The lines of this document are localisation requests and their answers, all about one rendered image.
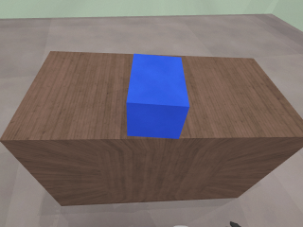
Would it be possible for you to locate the carton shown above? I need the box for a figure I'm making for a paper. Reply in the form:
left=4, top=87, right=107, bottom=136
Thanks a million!
left=126, top=53, right=189, bottom=139

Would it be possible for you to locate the pedestal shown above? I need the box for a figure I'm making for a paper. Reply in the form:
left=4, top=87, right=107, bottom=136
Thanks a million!
left=0, top=51, right=303, bottom=206

